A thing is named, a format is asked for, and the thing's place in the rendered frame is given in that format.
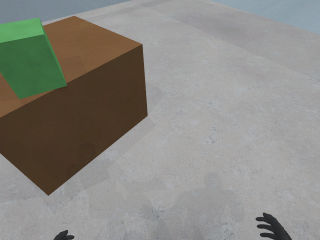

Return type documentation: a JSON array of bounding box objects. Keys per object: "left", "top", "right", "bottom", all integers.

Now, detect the robot right hand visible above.
[{"left": 255, "top": 212, "right": 292, "bottom": 240}]

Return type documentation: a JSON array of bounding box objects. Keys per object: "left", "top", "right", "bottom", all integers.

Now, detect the carton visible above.
[{"left": 0, "top": 18, "right": 67, "bottom": 99}]

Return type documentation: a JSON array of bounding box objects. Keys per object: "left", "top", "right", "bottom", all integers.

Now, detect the robot left hand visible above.
[{"left": 54, "top": 230, "right": 75, "bottom": 240}]

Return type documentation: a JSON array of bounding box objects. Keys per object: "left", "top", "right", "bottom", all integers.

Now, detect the pedestal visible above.
[{"left": 0, "top": 16, "right": 148, "bottom": 196}]

